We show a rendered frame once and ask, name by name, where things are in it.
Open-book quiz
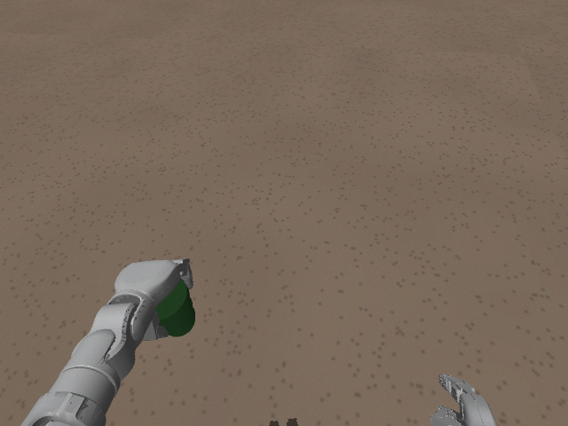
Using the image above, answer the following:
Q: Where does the left robot arm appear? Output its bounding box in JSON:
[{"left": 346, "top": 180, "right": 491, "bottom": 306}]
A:
[{"left": 20, "top": 289, "right": 155, "bottom": 426}]

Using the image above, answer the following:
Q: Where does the right robot hand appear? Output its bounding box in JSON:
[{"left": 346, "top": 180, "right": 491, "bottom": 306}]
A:
[{"left": 430, "top": 374, "right": 497, "bottom": 426}]

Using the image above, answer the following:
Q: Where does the cup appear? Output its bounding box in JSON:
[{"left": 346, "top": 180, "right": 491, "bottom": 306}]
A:
[{"left": 155, "top": 279, "right": 195, "bottom": 336}]

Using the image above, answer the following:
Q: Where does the left robot hand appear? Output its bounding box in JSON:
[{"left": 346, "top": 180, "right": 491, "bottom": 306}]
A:
[{"left": 114, "top": 258, "right": 193, "bottom": 341}]

